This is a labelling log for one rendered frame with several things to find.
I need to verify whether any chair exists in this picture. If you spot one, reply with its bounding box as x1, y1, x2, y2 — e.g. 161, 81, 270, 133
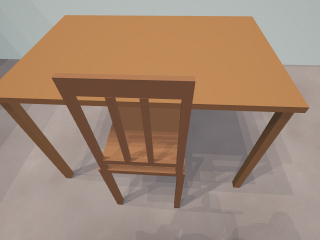
51, 73, 196, 209

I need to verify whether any table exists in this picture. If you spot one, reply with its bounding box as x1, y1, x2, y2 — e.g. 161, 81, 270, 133
0, 15, 310, 188

